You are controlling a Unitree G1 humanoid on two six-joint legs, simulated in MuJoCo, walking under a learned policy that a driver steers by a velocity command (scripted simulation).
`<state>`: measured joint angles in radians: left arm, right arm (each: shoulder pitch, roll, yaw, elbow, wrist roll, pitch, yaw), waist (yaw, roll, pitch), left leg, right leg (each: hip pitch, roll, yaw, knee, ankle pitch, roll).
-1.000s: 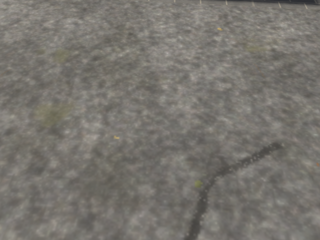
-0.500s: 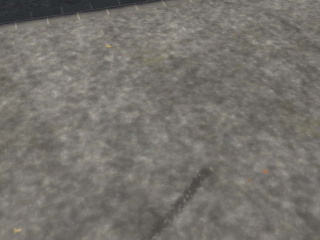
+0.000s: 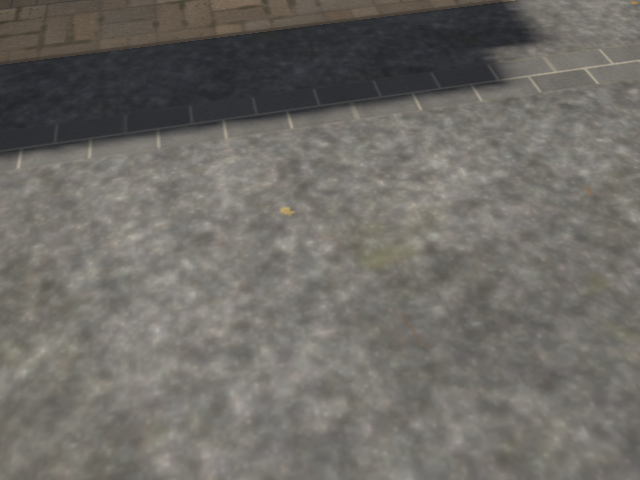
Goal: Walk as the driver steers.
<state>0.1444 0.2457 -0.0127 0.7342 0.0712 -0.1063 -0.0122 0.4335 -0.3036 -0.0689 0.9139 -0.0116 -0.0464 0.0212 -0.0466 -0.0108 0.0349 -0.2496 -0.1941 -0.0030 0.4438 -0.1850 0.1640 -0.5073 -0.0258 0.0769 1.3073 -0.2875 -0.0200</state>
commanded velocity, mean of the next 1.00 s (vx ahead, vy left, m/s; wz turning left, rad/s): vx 0.25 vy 0.00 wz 0.31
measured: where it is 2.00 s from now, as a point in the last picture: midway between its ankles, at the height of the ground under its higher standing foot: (302, 272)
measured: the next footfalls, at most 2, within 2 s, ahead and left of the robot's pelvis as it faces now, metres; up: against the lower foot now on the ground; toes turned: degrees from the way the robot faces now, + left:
right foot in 0.26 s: +0.47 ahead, -0.12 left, +0.00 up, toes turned +21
left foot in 0.66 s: +0.38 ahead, +0.13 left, +0.00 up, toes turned +28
